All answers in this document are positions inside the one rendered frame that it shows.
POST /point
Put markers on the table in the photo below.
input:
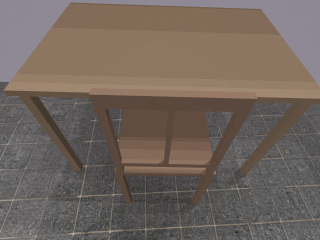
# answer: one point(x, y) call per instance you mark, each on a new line
point(158, 47)

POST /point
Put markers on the chair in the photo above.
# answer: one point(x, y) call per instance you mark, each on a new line
point(165, 132)

